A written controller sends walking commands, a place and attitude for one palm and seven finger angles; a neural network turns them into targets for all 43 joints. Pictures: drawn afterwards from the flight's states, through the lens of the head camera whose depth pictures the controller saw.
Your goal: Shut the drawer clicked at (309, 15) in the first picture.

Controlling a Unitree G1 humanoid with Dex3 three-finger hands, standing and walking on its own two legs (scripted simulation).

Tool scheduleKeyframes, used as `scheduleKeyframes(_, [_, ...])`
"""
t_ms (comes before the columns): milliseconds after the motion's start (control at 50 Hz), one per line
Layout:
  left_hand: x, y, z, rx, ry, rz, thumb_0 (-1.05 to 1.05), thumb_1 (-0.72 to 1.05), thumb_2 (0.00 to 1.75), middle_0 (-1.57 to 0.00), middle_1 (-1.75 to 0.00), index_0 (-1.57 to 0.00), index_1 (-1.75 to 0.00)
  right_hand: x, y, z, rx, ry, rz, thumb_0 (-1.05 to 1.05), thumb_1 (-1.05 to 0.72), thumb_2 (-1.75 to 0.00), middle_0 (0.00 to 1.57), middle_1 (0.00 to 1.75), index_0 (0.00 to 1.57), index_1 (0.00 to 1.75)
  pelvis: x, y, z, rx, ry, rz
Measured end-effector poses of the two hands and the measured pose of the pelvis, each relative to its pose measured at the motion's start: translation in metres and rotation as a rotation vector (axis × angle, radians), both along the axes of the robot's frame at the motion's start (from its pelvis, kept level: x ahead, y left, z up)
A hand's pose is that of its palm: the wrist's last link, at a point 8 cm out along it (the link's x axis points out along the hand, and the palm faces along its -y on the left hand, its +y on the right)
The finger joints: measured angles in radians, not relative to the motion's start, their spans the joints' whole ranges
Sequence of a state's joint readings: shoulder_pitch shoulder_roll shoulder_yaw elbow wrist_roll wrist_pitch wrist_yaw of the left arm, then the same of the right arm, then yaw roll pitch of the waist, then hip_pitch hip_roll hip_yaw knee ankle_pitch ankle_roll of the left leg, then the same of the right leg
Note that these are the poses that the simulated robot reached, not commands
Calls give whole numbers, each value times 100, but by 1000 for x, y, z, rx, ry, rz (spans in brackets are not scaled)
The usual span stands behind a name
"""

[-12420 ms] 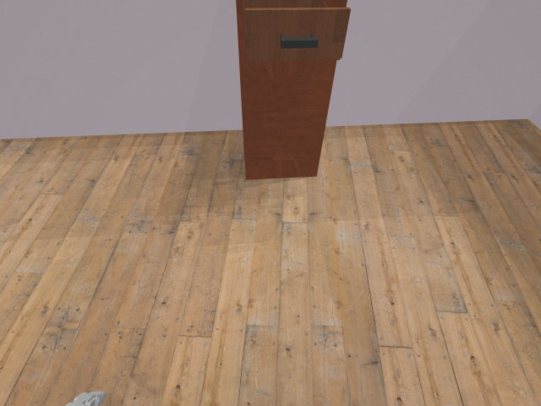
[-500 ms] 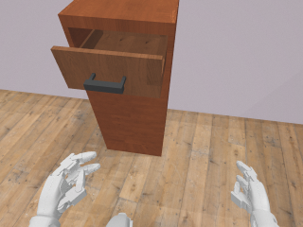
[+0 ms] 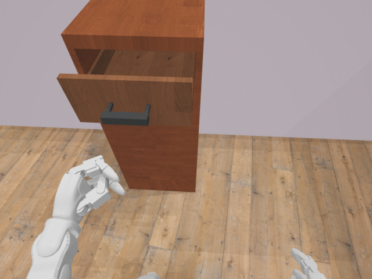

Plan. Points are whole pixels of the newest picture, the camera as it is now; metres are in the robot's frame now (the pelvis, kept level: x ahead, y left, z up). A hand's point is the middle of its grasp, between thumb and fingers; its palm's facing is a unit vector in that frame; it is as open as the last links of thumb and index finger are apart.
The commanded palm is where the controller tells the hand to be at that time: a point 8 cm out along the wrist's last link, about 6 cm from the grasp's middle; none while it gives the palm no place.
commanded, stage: raise the hand and make a fist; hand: left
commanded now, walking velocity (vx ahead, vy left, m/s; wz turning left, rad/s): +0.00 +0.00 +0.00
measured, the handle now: (127, 112) +0.51 +0.18 +0.05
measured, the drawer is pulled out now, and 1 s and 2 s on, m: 0.13 0.13 0.13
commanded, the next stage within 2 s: bring the fist close to the handle in 0.92 s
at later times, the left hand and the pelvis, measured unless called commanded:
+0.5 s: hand (104, 154) +0.30 +0.16 +0.15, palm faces -0.03 -1.00 -0.05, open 3.2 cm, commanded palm +0.28 +0.21 +0.16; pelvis +0.01 +0.01 +0.02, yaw +1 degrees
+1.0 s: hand (101, 152) +0.30 +0.16 +0.16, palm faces -0.01 -1.00 -0.04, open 3.3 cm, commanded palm +0.28 +0.21 +0.16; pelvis +0.00 -0.01 +0.03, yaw +1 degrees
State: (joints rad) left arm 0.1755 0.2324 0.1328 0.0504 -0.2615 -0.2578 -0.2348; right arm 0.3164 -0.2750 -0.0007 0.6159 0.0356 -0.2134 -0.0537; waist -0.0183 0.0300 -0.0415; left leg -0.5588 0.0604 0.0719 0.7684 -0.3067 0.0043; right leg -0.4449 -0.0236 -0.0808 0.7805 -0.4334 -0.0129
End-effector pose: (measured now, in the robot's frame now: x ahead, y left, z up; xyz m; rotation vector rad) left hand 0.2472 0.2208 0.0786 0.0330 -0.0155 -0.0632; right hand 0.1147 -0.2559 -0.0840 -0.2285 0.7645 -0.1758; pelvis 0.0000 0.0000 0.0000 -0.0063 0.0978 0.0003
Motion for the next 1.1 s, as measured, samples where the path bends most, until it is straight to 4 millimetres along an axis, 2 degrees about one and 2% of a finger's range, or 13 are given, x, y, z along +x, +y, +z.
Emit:
scheduleKeyframes(100, [8,-1,11,-6,-18,2,2,90,90,-111,-128,-111,-128,28,11,14,-4,-67,35,2,-90,-90,20,30,20,30,3,7,4,-4,-18,6])
scheduleKeyframes(240, [19,-5,37,-4,-54,0,2,90,90,-125,-143,-125,-144,68,42,32,47,-166,113,1,-90,-90,20,30,20,30,7,11,10,-4,-47,12])
scheduleKeyframes(380, [27,-6,55,2,-41,16,2,90,90,-136,-154,-135,-155,87,65,39,93,-185,175,1,-90,-90,20,30,21,30,9,11,16,-2,-80,19])
scheduleKeyframes(480, [36,-5,69,9,-44,29,2,90,90,-139,-158,-138,-158,86,66,37,98,-156,185,1,-90,-90,20,30,21,30,9,8,19,0,-100,25])
scheduleKeyframes(600, [49,-7,84,7,-46,28,2,90,90,-140,-159,-140,-159,77,52,35,86,-117,156,1,-90,-90,20,30,21,30,10,2,22,5,-114,22])
scheduleKeyframes(680, [49,-8,81,-9,-20,27,1,90,90,-140,-159,-140,-160,69,38,35,76,-104,122,1,-90,-90,20,30,21,30,11,-2,24,9,-117,12])
scheduleKeyframes(860, [30,-4,74,2,-23,58,2,90,90,-140,-160,-140,-160,58,12,37,37,-101,80,1,-90,-90,20,30,21,30,8,-10,25,9,-133,12])
scheduleKeyframes(1100, [43,-6,76,-2,-25,34,2,90,90,-140,-160,-140,-160,55,13,33,57,-114,84,1,-90,-90,20,30,20,30,4,-15,25,10,-126,18])
